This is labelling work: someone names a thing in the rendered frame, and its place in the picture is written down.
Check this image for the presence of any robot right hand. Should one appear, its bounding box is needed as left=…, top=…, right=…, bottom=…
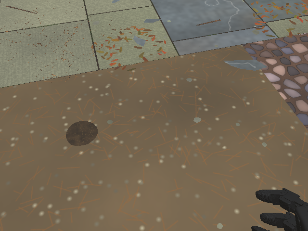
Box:
left=251, top=188, right=308, bottom=231

